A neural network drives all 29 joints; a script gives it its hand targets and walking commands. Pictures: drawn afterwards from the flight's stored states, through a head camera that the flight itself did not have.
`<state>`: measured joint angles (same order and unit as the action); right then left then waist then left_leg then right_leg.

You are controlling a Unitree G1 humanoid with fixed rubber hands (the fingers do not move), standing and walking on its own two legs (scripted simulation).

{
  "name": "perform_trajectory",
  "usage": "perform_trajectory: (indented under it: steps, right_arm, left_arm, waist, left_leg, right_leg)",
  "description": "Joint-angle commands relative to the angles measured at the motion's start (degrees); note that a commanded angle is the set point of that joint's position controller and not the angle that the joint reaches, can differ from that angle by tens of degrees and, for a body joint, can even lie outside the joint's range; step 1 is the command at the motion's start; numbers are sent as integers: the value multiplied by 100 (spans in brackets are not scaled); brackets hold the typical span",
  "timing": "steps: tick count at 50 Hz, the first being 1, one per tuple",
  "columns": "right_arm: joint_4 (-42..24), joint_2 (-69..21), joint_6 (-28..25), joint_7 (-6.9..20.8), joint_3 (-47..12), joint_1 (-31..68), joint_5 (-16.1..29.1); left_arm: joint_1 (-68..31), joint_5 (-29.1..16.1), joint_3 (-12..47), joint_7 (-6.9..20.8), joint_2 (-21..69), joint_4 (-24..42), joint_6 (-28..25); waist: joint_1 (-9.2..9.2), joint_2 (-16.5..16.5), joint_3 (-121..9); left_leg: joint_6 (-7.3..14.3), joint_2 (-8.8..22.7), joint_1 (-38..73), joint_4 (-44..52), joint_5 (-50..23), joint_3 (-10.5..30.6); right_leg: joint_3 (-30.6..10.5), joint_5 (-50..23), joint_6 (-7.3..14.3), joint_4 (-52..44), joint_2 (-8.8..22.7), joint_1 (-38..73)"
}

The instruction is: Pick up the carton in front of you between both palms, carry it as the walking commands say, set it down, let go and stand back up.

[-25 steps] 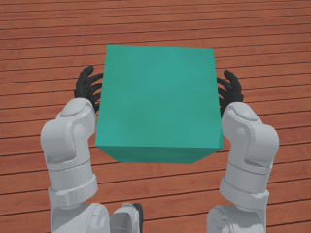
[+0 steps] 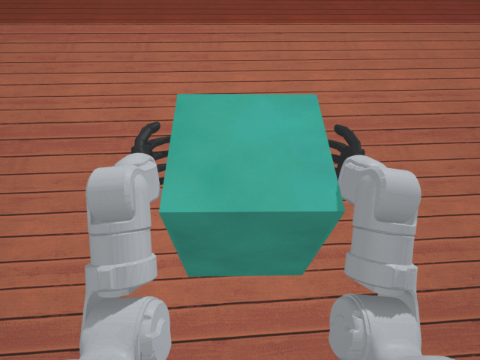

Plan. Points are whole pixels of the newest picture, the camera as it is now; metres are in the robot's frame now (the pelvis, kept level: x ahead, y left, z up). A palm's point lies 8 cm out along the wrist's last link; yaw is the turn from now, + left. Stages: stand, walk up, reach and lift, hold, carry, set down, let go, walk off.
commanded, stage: carry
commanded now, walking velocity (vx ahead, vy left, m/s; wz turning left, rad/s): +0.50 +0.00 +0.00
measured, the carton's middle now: (246, 194) +0.37 +0.02 +0.09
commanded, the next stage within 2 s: none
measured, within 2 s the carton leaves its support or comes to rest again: neither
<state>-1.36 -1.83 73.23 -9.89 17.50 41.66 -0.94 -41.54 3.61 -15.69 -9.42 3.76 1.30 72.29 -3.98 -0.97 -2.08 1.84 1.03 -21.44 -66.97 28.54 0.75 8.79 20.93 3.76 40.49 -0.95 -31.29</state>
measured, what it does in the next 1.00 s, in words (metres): climbs: left foot 0.04 m higher, then right foot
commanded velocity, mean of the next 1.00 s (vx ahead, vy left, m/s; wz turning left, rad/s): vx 0.20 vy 0.00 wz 0.00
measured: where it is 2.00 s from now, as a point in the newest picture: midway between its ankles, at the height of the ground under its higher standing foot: (243, 283)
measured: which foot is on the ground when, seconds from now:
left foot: up 0.00-0.30, down 0.32-0.68, up 0.70-0.90, down 0.92-1.00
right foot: down 0.00-0.36, up 0.38-0.66, down 0.68-1.00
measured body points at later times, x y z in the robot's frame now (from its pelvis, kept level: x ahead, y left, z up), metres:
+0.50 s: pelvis +0.30 +0.03 +0.06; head +0.35 +0.03 +0.50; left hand +0.69 +0.14 +0.18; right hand +0.66 -0.16 +0.18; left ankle +0.33 +0.11 -0.67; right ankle +0.25 -0.08 -0.57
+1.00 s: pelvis +0.51 -0.01 +0.08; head +0.54 +0.00 +0.53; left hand +0.88 +0.16 +0.24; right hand +0.89 -0.14 +0.24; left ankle +0.50 +0.10 -0.65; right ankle +0.54 -0.08 -0.65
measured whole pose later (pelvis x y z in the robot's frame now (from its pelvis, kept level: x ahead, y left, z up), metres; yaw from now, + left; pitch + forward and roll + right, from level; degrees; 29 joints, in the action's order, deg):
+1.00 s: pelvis +0.51 -0.01 +0.08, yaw +0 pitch +3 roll +0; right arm -6.6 -5.1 72.8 -9.4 18.2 41.9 -3.4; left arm -41.8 1.5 -17.5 -9.1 3.3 5.4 71.9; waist -1.5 1.2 0.9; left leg 1.9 -0.5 -17.1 -31.0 23.2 -2.5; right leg 6.4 21.7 2.2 32.0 -0.8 -20.8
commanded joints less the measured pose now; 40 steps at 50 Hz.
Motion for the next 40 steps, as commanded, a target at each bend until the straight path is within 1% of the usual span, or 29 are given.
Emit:
perform_trajectory:
  steps: [1, 2, 3, 6, 8, 10, 13, 14, 15, 16, 17, 18, 19, 20, 21, 22, 23, 24, 26, 28, 30, 32, 33, 34, 35, 36, 37, 38, 40]
  right_arm:
    - [-285, -4939, -62, 537, -3148, 3682, 1124]
    - [-295, -5038, -117, 529, -3143, 3746, 1035]
    - [-339, -5096, -172, 518, -3168, 3766, 977]
    - [-486, -5017, -275, 467, -3315, 3669, 888]
    - [-590, -4842, -278, 422, -3385, 3582, 885]
    - [-580, -4664, -227, 404, -3437, 3426, 912]
    - [-449, -4582, -127, 447, -3532, 3344, 1022]
    - [-379, -4602, -100, 474, -3557, 3334, 1071]
    - [-281, -4648, -87, 502, -3576, 3311, 1127]
    - [-117, -4688, -91, 524, -3578, 3219, 1190]
    - [-52, -4729, -110, 549, -3572, 3135, 1244]
    - [-91, -4759, -164, 557, -3603, 3348, 1311]
    - [-171, -5101, -176, 609, -3699, 3458, 1474]
    - [-536, -5297, -200, 663, -3885, 3894, 1705]
    - [-741, -5562, -235, 717, -4097, 4238, 1960]
    - [-964, -5712, -286, 740, -4272, 4439, 2141]
    - [-1088, -5827, -336, 757, -4349, 4611, 2265]
    - [-1172, -5858, -384, 765, -4395, 4626, 2354]
    - [-1312, -5722, -435, 763, -4399, 4474, 2410]
    - [-1372, -5485, -420, 737, -4339, 4297, 2369]
    - [-1254, -5199, -346, 701, -4210, 3974, 2212]
    - [-1023, -4921, -251, 658, -4059, 3684, 2020]
    - [-913, -4808, -198, 629, -3972, 3575, 1905]
    - [-807, -4649, -145, 593, -3852, 3505, 1771]
    - [-730, -4567, -71, 561, -3730, 3467, 1660]
    - [-682, -4520, 1, 530, -3657, 3464, 1582]
    - [-624, -4629, 24, 515, -3666, 3580, 1527]
    - [-611, -4766, 21, 515, -3613, 3694, 1472]
    - [-636, -5037, -15, 536, -3563, 3822, 1421]
  left_arm:
    - [-4411, -2386, 3853, 709, 5361, 684, -21]
    - [-4685, -2563, 3964, 761, 5568, 823, -94]
    - [-4848, -2682, 4048, 795, 5681, 927, -161]
    - [-4715, -2723, 4076, 803, 5593, 1016, -255]
    - [-4451, -2631, 3998, 750, 5333, 1001, -246]
    - [-4117, -2469, 3883, 695, 5061, 874, -195]
    - [-3725, -2205, 3698, 657, 4775, 578, -94]
    - [-3633, -2119, 3646, 656, 4731, 474, -66]
    - [-3553, -2037, 3599, 657, 4708, 375, -41]
    - [-3460, -1950, 3557, 657, 4701, 263, -14]
    - [-3449, -1857, 3497, 655, 4688, 210, 6]
    - [-3466, -1783, 3379, 673, 4776, 316, 21]
    - [-3788, -1747, 3421, 663, 4739, 408, -2]
    - [-3814, -1662, 3359, 638, 4873, 374, -38]
    - [-3712, -1571, 3245, 616, 4930, 356, -70]
    - [-3543, -1470, 3177, 590, 4930, 346, -98]
    - [-3490, -1370, 3135, 565, 4929, 367, -136]
    - [-3418, -1288, 3128, 540, 4862, 427, -170]
    - [-3292, -1197, 3201, 490, 4723, 535, -230]
    - [-3232, -1185, 3266, 441, 4558, 692, -243]
    - [-3139, -1214, 3311, 405, 4369, 744, -185]
    - [-3135, -1314, 3352, 411, 4248, 716, -92]
    - [-3122, -1385, 3360, 431, 4210, 641, -42]
    - [-3149, -1464, 3388, 463, 4203, 591, 9]
    - [-3287, -1497, 3360, 473, 4093, 514, 47]
    - [-3232, -1576, 3341, 475, 4184, 369, 78]
    - [-3300, -1711, 3402, 513, 4336, 471, 97]
    - [-3577, -1885, 3532, 570, 4603, 622, 89]
    - [-4031, -2145, 3703, 670, 5032, 902, 34]
  waist:
    - [-38, 140, -2610]
    - [76, 182, -2597]
    - [121, 307, -2624]
    - [74, 537, -2597]
    - [6, 554, -2525]
    - [-18, 574, -2385]
    - [-10, 872, -2115]
    - [117, 1002, -2137]
    - [377, 1032, -2276]
    - [696, 823, -2656]
    - [1026, 198, -3219]
    - [1028, -1665, -3549]
    - [998, -1672, -3165]
    - [940, -899, -2877]
    - [971, -146, -2758]
    - [870, 4, -2630]
    - [747, -74, -2640]
    - [709, -230, -2684]
    - [728, -462, -2642]
    - [726, -588, -2569]
    - [639, -904, -2565]
    - [496, -834, -2594]
    - [355, -593, -2733]
    - [187, -384, -2884]
    - [127, 761, -3555]
    - [36, 1566, -3619]
    - [100, 1311, -3414]
    - [128, 908, -3240]
    - [238, 732, -2999]
  left_leg:
    - [182, 50, -2593, -1740, -408, 194]
    - [214, 154, -2474, -1420, -609, 208]
    - [214, 176, -2388, -1222, -720, 163]
    - [136, 196, -2706, -789, -714, -86]
    - [75, 288, -2916, -165, -760, -183]
    - [47, 302, -2625, 819, -830, -319]
    - [119, -43, -1674, 2146, -917, -937]
    - [178, -262, -1121, 2493, -806, -1213]
    - [237, -564, -293, 2915, -945, -1534]
    - [355, -685, 1096, 3298, -1263, -1557]
    - [629, 43, 2751, 3548, -641, -200]
    - [1543, 1601, 3785, 4282, -430, 3106]
    - [1772, 1725, 3908, 4669, -1709, 3897]
    - [1734, 1738, 3764, 4230, -2568, 3280]
    - [1570, 1679, 3482, 3952, -3181, 2743]
    - [1331, 1551, 3219, 3973, -3431, 2288]
    - [1138, 1429, 3096, 4052, -3323, 1878]
    - [1045, 1395, 3046, 4104, -3355, 1643]
    - [1068, 1353, 2989, 4158, -3849, 1184]
    - [1023, 1220, 2765, 4120, -4243, 617]
    - [733, 991, 2382, 3905, -4624, -12]
    - [531, 904, 2055, 3519, -4825, -374]
    - [353, 755, 1776, 2998, -4989, -630]
    - [98, 652, 1145, 2575, -4323, -576]
    - [-245, 274, 179, 1370, -1867, -595]
    - [-308, -346, -570, 719, 587, -428]
    - [-260, -280, -895, 393, 936, -67]
    - [-206, -181, -1047, 449, 899, 46]
    - [-142, 1, -992, 1519, 875, 42]
  right_leg:
    - [-3330, -2022, 1155, -1492, 1779, 3929]
    - [-3002, -1651, 952, -1603, 1642, 3700]
    - [-2784, -1354, 862, -1689, 1592, 3617]
    - [-2425, -1305, 992, -1848, 1588, 3715]
    - [-2179, -1500, 1064, -1905, 1603, 3882]
    - [-1770, -1720, 999, -1963, 1498, 3753]
    - [-1152, -2432, 726, -1941, 1280, 3391]
    - [-932, -3139, 580, -1689, 1222, 3269]
    - [-604, -4098, 397, -1039, 1122, 3100]
    - [-219, -4766, 164, -88, 953, 2644]
    - [-206, -3456, -141, 1177, 775, 1451]
    - [-412, -859, -416, 2800, -69, -270]
    - [-864, 897, -314, 3878, -374, -1227]
    - [-1077, 857, -198, 4456, -122, -1689]
    - [-1097, 677, -164, 4478, 102, -1836]
    - [-1107, 549, -139, 4189, 228, -1839]
    - [-1111, 397, -135, 3805, 312, -1724]
    - [-1009, 346, -146, 3497, 322, -1582]
    - [-790, 413, -206, 2704, 272, -1456]
    - [-642, 249, -274, 1459, 224, -1014]
    - [-368, -343, -261, 346, 39, -169]
    - [88, -1132, -244, -486, -214, 775]
    - [270, -1601, -165, -1042, -337, 1668]
    - [-316, -2219, 14, -1193, 65, 2687]
    - [-2311, -4571, 681, -845, 1693, 4012]
    - [-3333, -5584, 1286, -1166, 2089, 4424]
    - [-3223, -5461, 1290, -1174, 2074, 4373]
    - [-2871, -5407, 1136, -1083, 1922, 4242]
    - [-2209, -5128, 767, -1070, 1589, 3976]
